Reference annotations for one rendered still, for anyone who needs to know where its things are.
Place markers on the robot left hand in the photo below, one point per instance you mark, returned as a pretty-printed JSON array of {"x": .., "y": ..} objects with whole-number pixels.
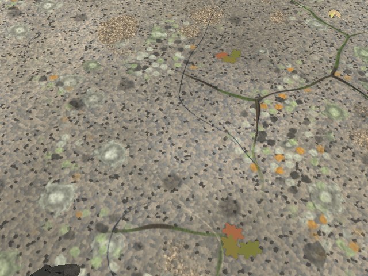
[{"x": 60, "y": 270}]

